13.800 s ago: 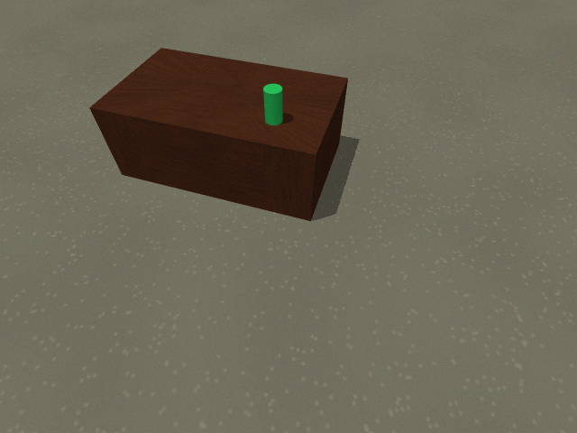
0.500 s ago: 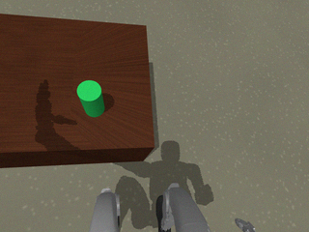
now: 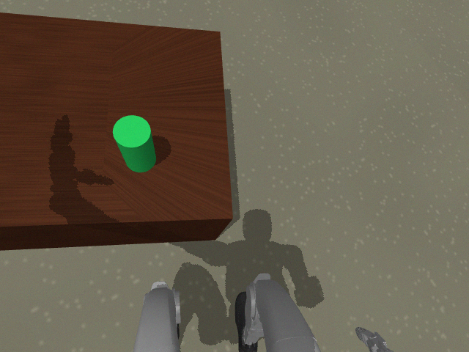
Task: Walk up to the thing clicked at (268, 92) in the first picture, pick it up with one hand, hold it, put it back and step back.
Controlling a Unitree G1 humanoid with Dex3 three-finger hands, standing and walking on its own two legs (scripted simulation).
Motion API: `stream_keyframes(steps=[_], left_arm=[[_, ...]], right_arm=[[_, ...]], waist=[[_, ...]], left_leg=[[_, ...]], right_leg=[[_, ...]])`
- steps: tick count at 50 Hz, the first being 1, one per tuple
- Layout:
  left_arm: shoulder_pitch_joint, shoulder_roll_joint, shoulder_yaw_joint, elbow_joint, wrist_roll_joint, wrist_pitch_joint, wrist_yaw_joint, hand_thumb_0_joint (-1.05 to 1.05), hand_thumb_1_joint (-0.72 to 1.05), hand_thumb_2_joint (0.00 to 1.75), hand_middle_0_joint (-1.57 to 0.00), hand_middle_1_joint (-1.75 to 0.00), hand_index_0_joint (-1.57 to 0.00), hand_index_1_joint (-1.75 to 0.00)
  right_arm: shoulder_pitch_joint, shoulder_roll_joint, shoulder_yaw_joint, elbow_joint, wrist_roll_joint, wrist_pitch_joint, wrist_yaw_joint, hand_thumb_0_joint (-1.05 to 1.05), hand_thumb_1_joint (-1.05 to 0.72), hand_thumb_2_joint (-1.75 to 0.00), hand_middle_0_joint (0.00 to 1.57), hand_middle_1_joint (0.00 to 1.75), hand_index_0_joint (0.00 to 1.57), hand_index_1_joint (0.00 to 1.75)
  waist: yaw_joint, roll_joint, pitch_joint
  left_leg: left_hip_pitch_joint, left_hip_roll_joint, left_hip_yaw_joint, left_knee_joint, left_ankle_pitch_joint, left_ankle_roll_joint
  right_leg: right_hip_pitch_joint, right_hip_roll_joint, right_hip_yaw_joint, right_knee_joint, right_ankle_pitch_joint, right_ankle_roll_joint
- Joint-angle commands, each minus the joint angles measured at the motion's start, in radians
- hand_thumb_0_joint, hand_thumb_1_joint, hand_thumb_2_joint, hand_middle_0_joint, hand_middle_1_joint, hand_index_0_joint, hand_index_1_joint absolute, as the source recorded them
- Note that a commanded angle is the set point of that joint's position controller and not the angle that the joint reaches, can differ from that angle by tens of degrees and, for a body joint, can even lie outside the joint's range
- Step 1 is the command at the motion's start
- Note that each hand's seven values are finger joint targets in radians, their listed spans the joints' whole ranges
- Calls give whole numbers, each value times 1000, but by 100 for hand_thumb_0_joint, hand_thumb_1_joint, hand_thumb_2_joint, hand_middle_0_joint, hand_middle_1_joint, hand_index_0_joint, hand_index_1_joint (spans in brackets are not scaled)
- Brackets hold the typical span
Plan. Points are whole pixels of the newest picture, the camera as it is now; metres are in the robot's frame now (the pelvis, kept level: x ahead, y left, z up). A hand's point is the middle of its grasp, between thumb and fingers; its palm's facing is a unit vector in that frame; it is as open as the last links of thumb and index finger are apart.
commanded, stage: go down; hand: left
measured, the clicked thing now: (136, 146) +0.53 +0.16 -0.20
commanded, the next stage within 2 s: approach in 0.14 s
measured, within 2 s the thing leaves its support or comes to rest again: neither
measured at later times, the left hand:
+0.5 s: hand out of the picture +0.46 +0.36 +0.04, palm faces +0.12 -0.99 +0.03, open 17.6 cm
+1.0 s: hand (95, 157) +0.49 +0.24 -0.18, palm faces +0.03 -1.00 +0.05, open 17.6 cm
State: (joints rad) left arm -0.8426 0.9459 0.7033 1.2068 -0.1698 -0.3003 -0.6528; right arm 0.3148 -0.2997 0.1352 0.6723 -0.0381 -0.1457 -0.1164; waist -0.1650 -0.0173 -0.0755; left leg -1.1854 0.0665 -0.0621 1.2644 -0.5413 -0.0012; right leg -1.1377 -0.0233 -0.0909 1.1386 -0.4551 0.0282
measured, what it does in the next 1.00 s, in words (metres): lowers itself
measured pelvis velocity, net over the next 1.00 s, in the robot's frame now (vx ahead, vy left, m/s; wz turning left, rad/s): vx -0.05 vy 0.00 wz -0.04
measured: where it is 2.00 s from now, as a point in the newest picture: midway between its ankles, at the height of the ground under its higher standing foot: (208, 345)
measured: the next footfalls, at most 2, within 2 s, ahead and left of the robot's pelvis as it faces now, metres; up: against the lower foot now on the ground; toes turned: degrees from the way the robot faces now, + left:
none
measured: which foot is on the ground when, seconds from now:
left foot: down 0.00-1.00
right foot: down 0.00-1.00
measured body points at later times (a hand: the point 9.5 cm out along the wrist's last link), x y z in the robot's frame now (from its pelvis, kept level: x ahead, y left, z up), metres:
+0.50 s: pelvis +0.00 +0.00 -0.01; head +0.18 +0.06 +0.40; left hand +0.45 +0.42 +0.04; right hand +0.05 -0.27 -0.10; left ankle +0.02 +0.11 -0.63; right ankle +0.04 -0.15 -0.63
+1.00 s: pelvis -0.05 +0.00 -0.19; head +0.18 +0.04 +0.20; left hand +0.48 +0.30 -0.18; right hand +0.01 -0.26 -0.29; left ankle +0.02 +0.11 -0.63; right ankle +0.04 -0.15 -0.63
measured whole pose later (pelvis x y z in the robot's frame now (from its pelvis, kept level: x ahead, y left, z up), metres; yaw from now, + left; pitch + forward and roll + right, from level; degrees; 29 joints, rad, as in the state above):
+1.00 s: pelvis -0.05 +0.00 -0.19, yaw -2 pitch +36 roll -6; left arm -1.01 0.73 0.58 1.29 -0.10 -0.53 -0.45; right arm 0.22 -0.27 0.14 0.64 -0.10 -0.10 0.02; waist -0.23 0.00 -0.13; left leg -1.91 0.04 -0.08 1.95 -0.69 0.00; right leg -1.88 -0.05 -0.05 1.86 -0.61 0.03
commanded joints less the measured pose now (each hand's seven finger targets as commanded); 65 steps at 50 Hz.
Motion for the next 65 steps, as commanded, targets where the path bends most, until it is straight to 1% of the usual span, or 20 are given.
stream_keyframes(steps=[1,10,12,14,19,22,26,29,34,36,37,38,40,43,47,51,57,60,64,65], left_arm=[[-302,407,49,-223,-27,-60,0,0,-44,7,-5,-5,-4,-5],[-274,411,57,-226,-22,-53,5,0,-45,7,-5,-5,-4,-6],[-286,423,64,-220,-25,-53,2,0,-44,6,-5,-6,-4,-5],[-276,369,38,-195,-26,-49,4,0,-56,0,-5,-5,-6,-4],[-253,280,-16,-112,-35,-58,9,0,-61,0,-5,-5,-6,-4],[-257,217,-54,-93,-41,-86,12,0,-61,0,-5,-5,-6,-4],[-280,170,-84,-80,-53,-142,16,0,-61,0,-4,-5,-5,-4],[-303,197,-55,-83,-54,-195,32,0,-61,3,-3,-6,-4,-6],[-389,207,-41,-192,-25,-269,69,0,-54,8,-1,-8,-1,-7],[-415,223,-29,-203,-10,-278,89,0,-52,10,-1,-8,-1,-8],[-429,177,-54,-198,-5,-278,93,0,-53,10,-1,-8,-1,-8],[-456,189,-50,-228,3,-282,101,0,-54,10,-1,-9,-1,-9],[-471,151,-65,-185,14,-283,118,0,-54,11,0,-9,-1,-9],[-478,115,-73,-148,33,-285,154,0,-58,11,-1,-11,-1,-11],[-530,28,-123,-86,64,-289,204,0,-61,12,-1,-12,-2,-12],[-612,52,-110,-157,87,-302,277,0,-56,7,-2,-9,-3,-8],[-677,56,-105,-261,143,-277,407,0,-54,8,-3,-9,-4,-8],[-684,29,-138,-270,168,-250,442,0,-52,7,-3,-9,-4,-7],[-653,-31,-177,-233,150,-213,446,0,-56,3,-3,-8,-5,-6],[-618,-27,-165,-205,147,-203,444,0,-59,2,-3,-8,-6,-6]], right_arm=[[179,-214,-76,-30,2,-19,-24,0,-90,-90,20,30,20,30],[187,-212,-75,-20,1,-20,-27,0,-90,-90,20,30,20,30],[174,-212,-77,-25,5,-21,-28,0,-90,-90,20,30,20,30],[173,-213,-81,-28,3,-21,-27,0,-87,-89,20,30,20,30],[161,-208,-76,-46,8,-27,-18,0,-86,-89,20,30,20,30],[156,-206,-76,-43,8,-32,-10,0,-86,-89,20,30,20,30],[152,-209,-73,-35,2,-33,9,0,-86,-89,20,30,20,30],[140,-207,-64,-36,-7,-31,28,0,-86,-89,20,30,20,30],[130,-215,-77,-43,-32,-22,58,0,-87,-89,20,30,20,30],[140,-217,-79,-43,-41,-13,69,0,-88,-90,20,30,20,30],[136,-212,-80,-40,-43,-10,73,0,-88,-90,20,30,20,30],[134,-216,-85,-38,-45,-7,78,0,-89,-90,20,30,20,30],[135,-214,-85,-30,-51,2,85,0,-89,-90,20,30,20,30],[123,-213,-86,-37,-56,12,103,0,-90,-90,20,30,20,30],[118,-204,-87,-51,-63,30,123,0,-90,-90,20,30,20,30],[124,-201,-89,-67,-67,49,140,0,-90,-90,20,30,20,30],[144,-193,-107,-62,-68,99,156,0,-90,-90,20,30,20,30],[139,-194,-118,-59,-60,120,152,0,-90,-90,20,30,20,30],[127,-192,-127,-63,-41,132,144,0,-91,-89,20,30,20,30],[129,-195,-129,-60,-38,132,142,0,-91,-89,20,30,20,30]], waist=[[39,277,-534],[38,279,-553],[42,293,-520],[27,264,-507],[11,209,-418],[-6,193,-412],[-14,195,-467],[-6,241,-529],[16,376,-711],[13,403,-771],[-1,399,-780],[2,415,-790],[-24,404,-771],[-28,366,-730],[-69,311,-683],[-61,301,-761],[-39,331,-893],[-55,326,-834],[-86,222,-727],[-82,195,-703]], left_leg=[[468,-32,-33,-145,438,-2],[487,-34,-29,-138,495,1],[475,-33,-28,-149,434,-1],[470,-30,-34,-152,431,0],[348,-31,-27,-136,320,8],[307,-31,-32,-94,312,7],[257,-34,-42,8,367,6],[202,-35,-49,94,386,1],[238,-24,-61,203,443,-16],[214,-26,-55,242,466,-15],[202,-24,-60,262,466,-16],[201,-23,-64,274,459,-17],[123,-24,-62,319,411,-12],[-9,-29,-57,367,297,-6],[-201,-39,-36,442,130,6],[-291,-48,-4,500,64,11],[-312,-55,16,553,112,11],[-359,-58,21,540,19,15],[-475,-56,26,545,-110,33],[-498,-56,25,549,-119,37]], right_leg=[[179,36,31,-101,239,-58],[205,34,32,-103,283,-55],[183,37,33,-104,238,-57],[167,38,26,-105,235,-58],[136,37,31,-88,179,-59],[74,36,29,-44,176,-60],[-35,32,27,52,195,-64],[-143,27,25,154,175,-71],[-281,20,26,310,163,-81],[-264,18,31,354,190,-82],[-300,18,28,381,188,-83],[-337,18,28,400,173,-84],[-374,16,31,440,151,-82],[-428,13,31,501,100,-81],[-472,8,30,562,34,-74],[-432,4,34,604,8,-64],[-378,5,37,654,61,-63],[-403,5,32,643,1,-64],[-424,8,34,606,-101,-53],[-424,8,36,598,-107,-50]])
